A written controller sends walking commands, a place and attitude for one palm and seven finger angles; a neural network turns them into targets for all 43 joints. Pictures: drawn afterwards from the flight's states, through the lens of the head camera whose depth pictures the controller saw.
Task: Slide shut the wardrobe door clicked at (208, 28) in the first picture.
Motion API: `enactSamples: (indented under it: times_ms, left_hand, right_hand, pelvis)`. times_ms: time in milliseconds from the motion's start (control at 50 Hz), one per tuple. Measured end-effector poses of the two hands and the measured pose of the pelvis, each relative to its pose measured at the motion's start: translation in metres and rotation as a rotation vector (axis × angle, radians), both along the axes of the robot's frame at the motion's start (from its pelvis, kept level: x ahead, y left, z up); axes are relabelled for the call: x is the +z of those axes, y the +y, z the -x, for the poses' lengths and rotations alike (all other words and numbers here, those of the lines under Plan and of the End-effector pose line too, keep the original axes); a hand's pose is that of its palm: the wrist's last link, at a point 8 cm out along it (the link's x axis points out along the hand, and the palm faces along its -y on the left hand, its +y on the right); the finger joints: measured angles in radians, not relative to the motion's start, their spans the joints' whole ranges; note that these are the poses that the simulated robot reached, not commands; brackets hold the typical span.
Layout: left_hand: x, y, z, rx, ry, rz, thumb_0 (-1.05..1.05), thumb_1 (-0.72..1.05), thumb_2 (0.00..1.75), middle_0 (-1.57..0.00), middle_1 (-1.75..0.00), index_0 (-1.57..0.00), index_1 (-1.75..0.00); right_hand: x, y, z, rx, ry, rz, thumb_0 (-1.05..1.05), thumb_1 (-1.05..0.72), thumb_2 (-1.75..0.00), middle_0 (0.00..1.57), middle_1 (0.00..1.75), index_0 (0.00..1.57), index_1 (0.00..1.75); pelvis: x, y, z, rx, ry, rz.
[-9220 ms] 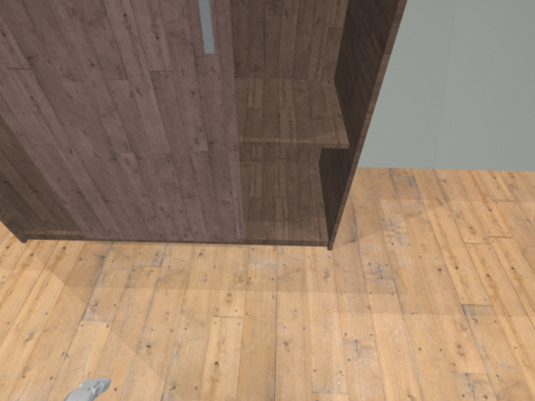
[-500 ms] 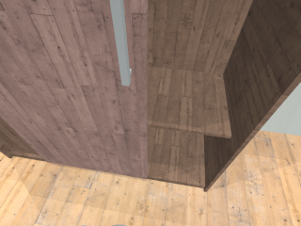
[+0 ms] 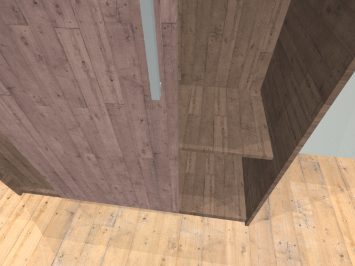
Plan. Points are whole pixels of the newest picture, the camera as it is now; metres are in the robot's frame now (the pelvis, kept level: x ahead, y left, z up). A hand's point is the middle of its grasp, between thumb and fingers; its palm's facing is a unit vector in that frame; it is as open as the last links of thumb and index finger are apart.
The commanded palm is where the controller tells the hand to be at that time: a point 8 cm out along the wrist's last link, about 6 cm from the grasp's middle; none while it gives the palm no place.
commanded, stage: come to a stop and stand still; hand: left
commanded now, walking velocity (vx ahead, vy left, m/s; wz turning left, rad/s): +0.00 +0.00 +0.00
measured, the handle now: (152, 41) +0.50 +0.10 +0.27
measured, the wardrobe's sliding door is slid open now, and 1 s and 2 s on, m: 0.37 0.37 0.37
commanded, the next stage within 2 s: look again from close up in 0.84 s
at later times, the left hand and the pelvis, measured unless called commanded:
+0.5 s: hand out of the picture +0.00 +0.17 -0.18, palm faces +0.01 -0.98 -0.19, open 7.3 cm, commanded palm none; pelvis +0.00 +0.01 -0.01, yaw +1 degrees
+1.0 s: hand out of the picture -0.02 +0.19 -0.18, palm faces +0.02 -0.99 -0.16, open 7.4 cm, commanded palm none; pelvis +0.00 +0.03 +0.00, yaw +0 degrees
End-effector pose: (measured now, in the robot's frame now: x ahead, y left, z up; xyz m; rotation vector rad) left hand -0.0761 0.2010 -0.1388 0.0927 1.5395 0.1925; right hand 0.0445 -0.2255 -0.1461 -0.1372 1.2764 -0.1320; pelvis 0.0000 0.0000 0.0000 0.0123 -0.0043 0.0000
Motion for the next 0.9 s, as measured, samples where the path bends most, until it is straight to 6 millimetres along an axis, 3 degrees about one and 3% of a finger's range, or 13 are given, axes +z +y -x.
enactSamples:
  times_ms: [80,220,320,480,620,740,900]
  left_hand:
    - [-0.005,-0.008,0.0,-0.008,-0.01,0.025,0.0,0.91,0.9,-0.2,-0.3,-0.2,-0.3]
    - [-0.009,-0.014,-0.019,-0.027,-0.059,0.044,0.0,0.91,0.9,-0.2,-0.3,-0.2,-0.3]
    - [-0.009,-0.011,-0.034,-0.069,-0.096,0.029,0.0,0.91,0.9,-0.2,-0.3,-0.2,-0.3]
    - [-0.012,0.014,-0.068,-0.091,-0.158,-0.014,0.0,0.91,0.9,-0.2,-0.3,-0.2,-0.3]
    - [-0.012,0.031,-0.09,-0.084,-0.228,-0.035,0.01,0.91,0.9,-0.2,-0.3,-0.2,-0.3]
    - [-0.015,0.035,-0.088,-0.085,-0.224,-0.017,0.0,0.91,0.9,-0.2,-0.3,-0.2,-0.3]
    - [-0.016,0.037,-0.065,-0.073,-0.17,0.006,0.0,0.91,0.9,-0.2,-0.3,-0.2,-0.3]
  right_hand:
    - [0.003,-0.005,0.023,-0.011,0.053,0.013,-0.01,-0.94,-0.89,0.2,0.3,0.2,0.3]
    - [0.002,0.002,0.064,-0.036,0.155,0.001,0.0,-0.92,-0.89,0.2,0.3,0.2,0.3]
    - [-0.003,0.011,0.079,-0.036,0.185,-0.03,0.0,-0.91,-0.89,0.2,0.3,0.2,0.3]
    - [-0.008,0.029,0.07,-0.025,0.141,-0.048,0.0,-0.91,-0.89,0.2,0.3,0.2,0.3]
    - [-0.006,0.025,0.055,-0.012,0.114,-0.012,0.02,-0.93,-0.89,0.2,0.3,0.2,0.3]
    - [0.002,0.019,0.036,-0.007,0.064,0.026,0.01,-0.92,-0.89,0.2,0.3,0.2,0.3]
    - [0.01,0.019,0.017,0.011,0.024,0.045,0.01,-0.92,-0.89,0.2,0.3,0.2,0.3]
  pelvis:
    - [0.001,-0.004,0.002,-0.002,-0.015,0.004]
    - [0.002,-0.007,0.004,0.003,-0.015,0.007]
    - [-0.001,-0.004,0.006,0.007,-0.007,0.032]
    - [-0.007,0.005,0.003,0.018,-0.001,0.03]
    - [-0.008,0.012,-0.003,0.014,-0.007,0.023]
    - [-0.006,0.017,-0.003,0.011,-0.011,0.023]
    - [-0.003,0.023,-0.003,0.008,-0.011,0.023]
